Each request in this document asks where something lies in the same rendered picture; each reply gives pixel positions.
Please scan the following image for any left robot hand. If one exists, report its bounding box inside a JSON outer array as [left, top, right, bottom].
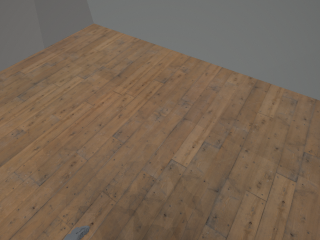
[[64, 225, 90, 240]]

